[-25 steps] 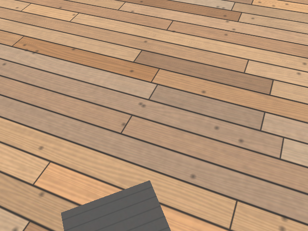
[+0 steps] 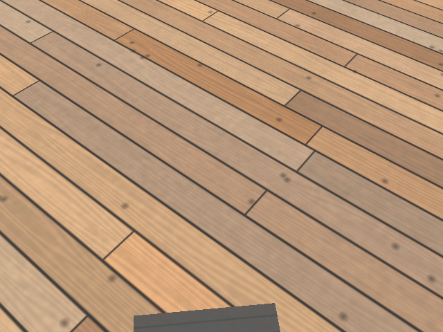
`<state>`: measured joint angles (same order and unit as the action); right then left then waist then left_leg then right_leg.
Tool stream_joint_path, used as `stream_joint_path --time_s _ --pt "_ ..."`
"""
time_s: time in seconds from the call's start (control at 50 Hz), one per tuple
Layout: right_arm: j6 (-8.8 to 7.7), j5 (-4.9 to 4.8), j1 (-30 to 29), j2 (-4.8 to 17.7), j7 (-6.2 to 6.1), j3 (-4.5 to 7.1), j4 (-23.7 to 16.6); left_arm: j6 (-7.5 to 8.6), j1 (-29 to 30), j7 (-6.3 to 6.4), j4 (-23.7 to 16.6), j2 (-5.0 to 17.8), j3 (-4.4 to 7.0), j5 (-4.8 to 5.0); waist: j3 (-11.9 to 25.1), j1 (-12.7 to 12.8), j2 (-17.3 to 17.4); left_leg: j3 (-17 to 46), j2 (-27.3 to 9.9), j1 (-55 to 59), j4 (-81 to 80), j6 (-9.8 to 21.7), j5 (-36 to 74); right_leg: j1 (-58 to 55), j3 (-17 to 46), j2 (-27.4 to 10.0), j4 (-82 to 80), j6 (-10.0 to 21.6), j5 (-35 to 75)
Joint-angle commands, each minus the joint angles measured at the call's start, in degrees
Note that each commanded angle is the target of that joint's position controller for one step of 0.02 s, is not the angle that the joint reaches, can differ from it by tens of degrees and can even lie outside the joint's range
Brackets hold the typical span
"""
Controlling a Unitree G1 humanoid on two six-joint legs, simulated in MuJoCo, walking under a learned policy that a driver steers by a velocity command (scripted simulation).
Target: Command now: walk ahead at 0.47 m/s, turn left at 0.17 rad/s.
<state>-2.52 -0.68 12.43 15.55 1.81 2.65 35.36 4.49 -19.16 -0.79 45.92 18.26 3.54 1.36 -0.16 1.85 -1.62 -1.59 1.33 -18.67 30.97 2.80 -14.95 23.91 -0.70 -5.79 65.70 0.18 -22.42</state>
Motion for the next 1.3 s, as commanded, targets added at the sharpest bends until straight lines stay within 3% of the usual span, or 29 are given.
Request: stream_joint_path --time_s 0.02,0.08,0.12,0.2,0.32,0.36,0.38,0.4,0.42,0.44,0.46,0.48,0.5,0.52,0.58,0.64,0.72,0.82,0.86,0.88,0.9,0.92,0.94,0.96,0.98,1.02,1.12,1.22,1.3 --pt "-1.29 0.7 3.61 7.25 -0.31 2.08 -1.52 1.41 5.04 -0.22 -6.12 5.68 1.29 -0.73 0.83 -2.57 8.66 19.52 -14.49 14.95 -19.09 10.93 5.39 19.1 3.4 -3.83 0.54 0.45 8.32" --pt "-2.31 0.81 3.12 7.67 -0.85 2.23 0.01 0.25 5.08 -0.4 -5.29 3.82 0.87 -1.13 -0.38 -0.95 5.5 13.69 -13.5 12.5 -21.76 11.34 16.49 18.58 2.67 -3.04 -4.61 -1.4 14.08" --pt "-2.4 0.54 4.24 8.03 -1.29 2.31 1.53 0.25 8.71 -0.4 -6.32 2.58 0.32 -1.48 -1.77 -1.69 4.29 10.27 -12.54 12.6 -22.14 10.68 20.73 19.27 2.51 -2.4 -12.5 -2.14 19.47" --pt "-2.18 0.02 8.05 9.53 -2.02 2.63 4.39 1.11 17.8 -1.53 -8.5 0.59 -0.86 -0.72 -4.31 -5.04 4.81 6.27 -11.24 11.59 -23.91 8.78 17.59 14.13 0.07 0.76 -28.41 -1.2 30.48" --pt "-0.91 -0.67 11.36 11.07 -2.46 3.38 8.05 1.6 21.3 -3.13 -10.8 2.69 -0.36 -0.68 -4.37 -4.31 5.36 7.02 -15.59 23.24 -17.94 6.94 26.64 12.58 0.48 3.19 -36.59 2.96 24.17" --pt "-0.21 -0.33 10.46 12.21 -2.75 3.62 8.2 1.38 14.35 -2.57 -9.4 5.25 0.97 -0.95 1.44 -0.21 7.46 5.85 -14.17 25.09 -7.76 5.45 47.08 1.62 -2.76 6.96 -36.37 5.27 19.14" --pt "0.2 -0.05 10.01 11.38 -2.98 3.08 8.05 1.18 5.81 -1.95 -7.26 7.64 2.15 -1.04 7.34 4.24 7.0 3.65 -11.4 20.99 3.5 3.65 50.38 -11.64 -3.27 7.2 -36.28 7.2 20.97" --pt "0.18 1.35 11.62 8.24 -3.22 1.75 6.87 0.86 -4.05 -1.27 -5.74 11.68 2.99 -1.56 16.4 6.88 0.42 2.12 -7.91 7.57 22.01 1.76 31.44 -30.95 9.58 -4.01 -33.14 11.0 23.4" --pt "-0.98 0.52 20.92 0.95 -2.27 -0.21 6.84 0.98 -6.08 -1.88 -4.31 14.02 3.42 -1.38 25.14 1.44 -15.83 5.93 3.61 -14.13 41.74 -1.69 -16.15 -48.94 40.15 -16.48 -41.11 20.91 5.88" --pt "-2.11 -0.65 14.7 7.71 -1.87 1.01 7.36 0.92 -5.43 -1.7 -4.82 8.13 2.01 -0.34 22.22 4.99 -9.58 11.71 1.2 -20.43 46.66 -1.13 -17.91 -47.27 43.33 -14.88 -47.14 18.36 -2.12" --pt "-2.74 -2.02 7.86 10.0 -1.57 1.72 5.09 0.79 -1.21 -1.23 -5.17 6.6 1.44 -0.51 12.36 4.71 -6.36 9.44 -1.76 -24.09 46.49 -0.73 -13.16 -39.23 33.88 -13.39 -48.44 15.83 -0.14" --pt "-3.18 -1.55 4.54 9.34 -1.82 1.34 4.25 0.68 2.42 -0.97 -5.64 6.11 1.2 -1.0 7.42 2.88 -0.23 7.65 -4.77 -22.48 43.24 -0.55 -7.98 -30.35 28.05 -11.56 -49.59 14.48 5.97" --pt "-3.23 -0.18 2.32 8.82 -2.05 1.57 3.92 0.71 4.75 -1.08 -5.86 5.16 0.88 -1.56 3.2 1.25 1.53 6.68 -6.4 -20.6 39.41 -0.72 -5.0 -22.87 23.74 -9.05 -51.14 14.05 12.86" --pt "-2.95 0.09 4.22 8.16 -2.03 1.64 3.91 0.92 5.78 -1.05 -6.1 4.81 0.68 -2.28 3.27 -1.13 -1.19 7.24 -7.67 -16.99 37.96 -1.01 -3.06 -18.69 22.14 -8.13 -52.35 14.65 16.87" --pt "-1.83 0.72 5.78 5.77 -2.31 1.17 4.32 1.54 6.08 -0.99 -5.61 4.81 0.84 -1.07 1.85 -3.27 -1.43 6.17 -8.49 -14.62 31.28 -3.01 -2.24 -13.02 17.58 -6.13 -56.15 16.1 19.75" --pt "-1.84 1.3 -1.17 4.6 -2.4 0.58 2.06 1.27 4.39 -0.03 -4.71 6.61 1.55 -0.78 -1.1 -1.81 -0.72 5.56 -8.28 -16.67 19.74 -5.1 6.81 -10.9 13.66 -4.34 -58.03 15.43 20.86" --pt "-2.95 0.73 -9.74 3.69 -1.56 0.15 0.47 0.26 0.46 0.84 -3.55 8.18 2.18 -0.12 -1.82 1.46 -1.24 4.41 -4.78 -11.57 4.66 -6.26 19.1 -10.23 10.78 -1.95 -56.23 12.6 19.95" --pt "-4.13 -0.15 -13.55 6.46 -0.51 1.22 -0.88 -1.18 -2.78 1.45 -2.79 8.46 2.58 0.3 -1.34 1.62 -3.25 6.27 -3.17 -7.71 -3.16 -4.84 15.77 -16.0 17.32 -4.84 -49.56 10.74 14.86" --pt "-4.58 -0.22 -8.32 7.99 -0.57 2.13 0.5 -1.71 -1.84 1.61 -3.13 7.79 2.5 -0.02 0.43 -1.78 -4.38 4.96 -2.78 0.11 -5.69 -2.83 12.06 -15.52 18.4 -4.05 -44.16 9.03 16.63" --pt "-4.84 0.3 -2.13 10.05 -1.0 3.18 1.85 -1.7 -1.8 1.5 -3.56 5.54 1.75 -0.37 4.61 -4.78 -3.39 5.73 -4.57 10.22 -6.09 -0.82 10.94 -12.73 16.53 -0.6 -36.09 7.18 18.28" --pt "-4.77 1.15 7.37 13.68 -1.59 4.17 2.76 -1.57 -1.85 1.38 -5.2 1.49 0.28 -1.62 13.77 -8.44 4.02 16.13 -15.4 25.23 -4.78 2.79 7.87 -4.69 11.78 3.7 -18.64 4.76 8.1" --pt "-3.79 1.47 10.05 17.56 -1.27 5.07 4.54 -0.71 -9.4 1.26 -7.37 -1.77 -0.73 0.2 19.41 -4.47 22.09 41.4 -26.64 39.87 -10.7 11.41 -5.74 15.22 6.07 9.72 -0.79 1.83 -12.52" --pt "-3.59 0.95 8.82 11.68 -1.05 3.86 3.87 -0.71 -7.11 1.51 -6.08 4.57 0.6 1.42 14.96 -6.35 15.07 43.66 -25.32 36.38 -14.16 10.66 -17.16 21.55 9.43 5.83 6.4 1.32 -9.78" --pt "-3.5 0.68 6.17 8.48 -1.23 2.91 3.6 -1.01 -1.48 1.53 -7.01 7.55 1.58 1.25 8.3 -7.14 10.3 34.03 -22.99 30.24 -14.61 8.25 -14.15 22.86 8.62 4.04 7.71 1.25 -4.56" --pt "-3.41 1.06 2.97 7.11 -1.18 2.31 3.56 -1.37 0.62 1.63 -7.37 6.88 1.66 0.67 5.1 -5.74 6.98 27.06 -20.43 24.08 -15.44 7.09 -6.08 20.7 7.69 2.08 6.73 0.77 -0.29" --pt "-3.42 1.53 -0.2 5.17 -1.3 1.78 4.34 -2.09 1.75 1.05 -8.29 5.15 1.86 0.29 0.99 -3.33 8.86 17.75 -17.06 15.94 -18.24 6.4 3.11 16.88 7.72 -0.58 2.6 0.22 4.3" --pt "-4.27 1.13 0.06 7.58 -1.67 2.96 6.72 -3.5 5.21 0.49 -10.87 1.78 1.18 -0.02 -1.53 -2.66 6.09 6.81 -17.14 13.14 -22.44 8.16 14.51 17.77 6.43 -1.64 -5.57 -1.27 10.85" --pt "-3.19 0.74 0.82 9.71 -2.2 3.33 8.47 -2.57 13.26 -1.12 -13.38 -0.15 0.18 -0.57 -4.04 -4.91 4.19 -3.39 -14.78 12.83 -21.31 6.38 25.13 12.56 2.02 0.41 -23.05 -0.22 22.71" --pt "-1.84 -0.83 3.24 12.26 -2.41 3.88 10.47 -2.18 15.63 -2.23 -15.4 1.21 0.79 -0.9 -2.07 -4.31 6.2 -4.98 -16.18 17.64 -14.97 4.69 38.48 6.39 -0.39 3.83 -30.79 2.21 20.23"
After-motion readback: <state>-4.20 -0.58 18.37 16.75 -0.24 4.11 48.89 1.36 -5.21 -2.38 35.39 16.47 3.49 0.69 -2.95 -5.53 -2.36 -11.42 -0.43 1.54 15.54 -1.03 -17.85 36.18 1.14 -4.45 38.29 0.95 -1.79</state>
